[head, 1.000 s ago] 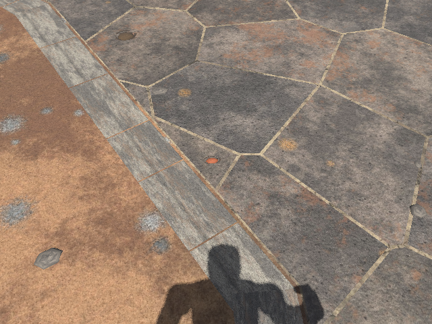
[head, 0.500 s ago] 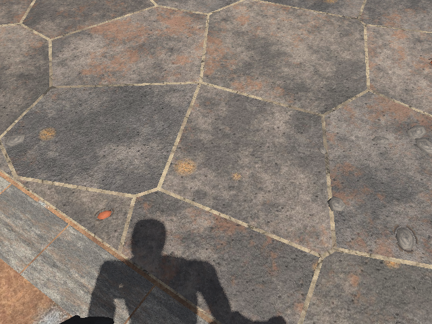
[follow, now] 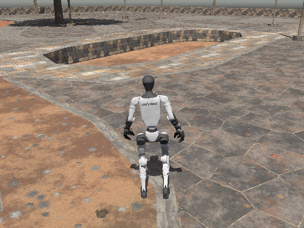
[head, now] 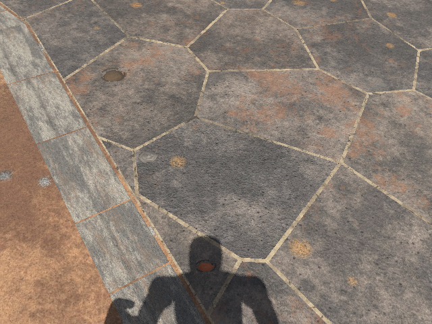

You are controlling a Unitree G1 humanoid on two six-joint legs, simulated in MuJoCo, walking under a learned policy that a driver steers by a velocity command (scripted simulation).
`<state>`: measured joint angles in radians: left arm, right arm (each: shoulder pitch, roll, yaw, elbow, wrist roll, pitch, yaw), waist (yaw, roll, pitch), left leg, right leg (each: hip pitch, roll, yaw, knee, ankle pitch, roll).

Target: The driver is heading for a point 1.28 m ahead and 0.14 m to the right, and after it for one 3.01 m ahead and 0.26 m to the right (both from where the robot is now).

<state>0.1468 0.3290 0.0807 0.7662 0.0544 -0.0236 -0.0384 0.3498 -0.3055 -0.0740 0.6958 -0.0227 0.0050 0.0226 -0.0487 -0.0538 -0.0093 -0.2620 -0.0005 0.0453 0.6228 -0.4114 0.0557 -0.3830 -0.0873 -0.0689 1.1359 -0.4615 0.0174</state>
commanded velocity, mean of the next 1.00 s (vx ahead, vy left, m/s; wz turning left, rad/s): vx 0.94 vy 0.00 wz -0.22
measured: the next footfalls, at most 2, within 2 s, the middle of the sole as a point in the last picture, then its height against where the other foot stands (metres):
right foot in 0.30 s outside the picture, level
left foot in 0.72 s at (128, 236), level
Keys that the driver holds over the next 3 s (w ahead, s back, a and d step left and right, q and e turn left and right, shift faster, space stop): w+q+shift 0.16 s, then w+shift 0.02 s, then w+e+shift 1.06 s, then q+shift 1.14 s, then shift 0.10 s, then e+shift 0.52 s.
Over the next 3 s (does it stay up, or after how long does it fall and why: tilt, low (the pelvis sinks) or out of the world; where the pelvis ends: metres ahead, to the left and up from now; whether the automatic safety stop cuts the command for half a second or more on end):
stays up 1.56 -0.23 0.00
